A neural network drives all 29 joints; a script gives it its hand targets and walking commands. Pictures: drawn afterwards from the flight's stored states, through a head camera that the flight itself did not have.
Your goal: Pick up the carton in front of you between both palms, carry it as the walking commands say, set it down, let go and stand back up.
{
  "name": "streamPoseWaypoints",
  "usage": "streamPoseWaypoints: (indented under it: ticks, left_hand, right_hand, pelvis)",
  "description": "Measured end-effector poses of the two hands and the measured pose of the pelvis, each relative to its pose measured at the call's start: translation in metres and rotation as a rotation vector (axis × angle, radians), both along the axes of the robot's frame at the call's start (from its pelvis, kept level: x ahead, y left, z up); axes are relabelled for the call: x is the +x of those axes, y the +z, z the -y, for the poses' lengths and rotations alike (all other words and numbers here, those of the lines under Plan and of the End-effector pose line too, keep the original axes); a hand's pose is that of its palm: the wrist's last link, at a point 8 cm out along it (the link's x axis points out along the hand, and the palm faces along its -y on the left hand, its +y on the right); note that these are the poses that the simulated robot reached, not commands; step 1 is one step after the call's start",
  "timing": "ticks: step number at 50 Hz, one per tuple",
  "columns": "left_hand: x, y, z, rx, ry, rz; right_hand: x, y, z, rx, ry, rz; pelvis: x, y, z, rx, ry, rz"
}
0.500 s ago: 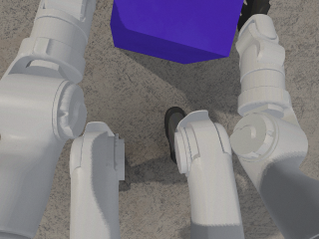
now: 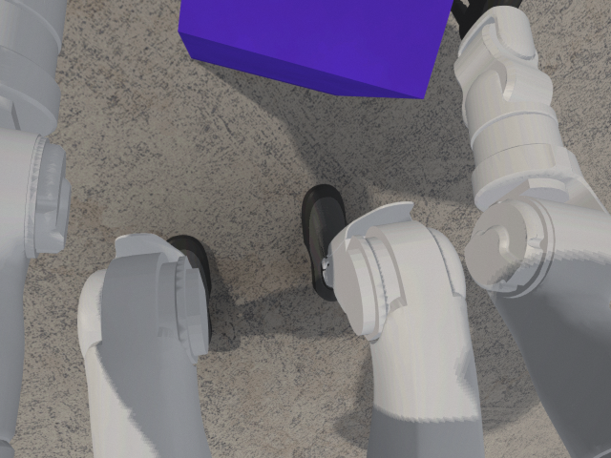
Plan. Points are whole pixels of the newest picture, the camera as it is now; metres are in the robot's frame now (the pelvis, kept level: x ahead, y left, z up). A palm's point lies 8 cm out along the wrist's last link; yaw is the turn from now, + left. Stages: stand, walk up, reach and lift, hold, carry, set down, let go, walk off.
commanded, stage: set down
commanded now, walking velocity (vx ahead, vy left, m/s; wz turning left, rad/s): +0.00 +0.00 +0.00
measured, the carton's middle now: out of the picture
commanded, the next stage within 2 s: let go in 1.06 s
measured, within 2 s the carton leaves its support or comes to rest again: neither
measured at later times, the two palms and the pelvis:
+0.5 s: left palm out of the picture +0.62 +0.13 -0.03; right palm out of the picture +0.50 -0.24 -0.04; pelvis +0.00 -0.01 +0.08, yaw +0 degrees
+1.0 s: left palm out of the picture +0.62 +0.14 +0.12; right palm out of the picture +0.50 -0.24 +0.12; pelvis +0.03 +0.00 +0.21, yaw +2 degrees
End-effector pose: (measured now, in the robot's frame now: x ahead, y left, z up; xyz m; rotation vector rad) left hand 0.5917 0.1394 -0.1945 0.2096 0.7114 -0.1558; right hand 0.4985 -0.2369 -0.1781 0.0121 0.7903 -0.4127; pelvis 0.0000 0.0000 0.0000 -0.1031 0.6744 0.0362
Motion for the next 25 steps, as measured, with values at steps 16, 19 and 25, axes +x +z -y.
streamPoseWaypoints:
  ticks: [16, 19, 25]
  left_hand:
    - [0.023, 0.104, 0.017, 0.007, -0.001, 0.069]
    - [0.024, 0.127, 0.014, 0.002, 0.007, 0.054]
    - [0.027, 0.165, 0.010, -0.008, 0.010, 0.048]
  right_hand:
    - [0.006, 0.082, -0.006, 0.024, -0.031, 0.135]
    - [0.003, 0.103, -0.004, 0.021, -0.036, 0.132]
    - [0.004, 0.141, -0.002, 0.012, -0.033, 0.138]
  pelvis:
    - [-0.004, 0.035, 0.009, 0.037, -0.031, -0.028]
    - [-0.003, 0.051, 0.009, 0.041, -0.032, -0.052]
    - [0.001, 0.081, 0.009, 0.044, -0.031, -0.099]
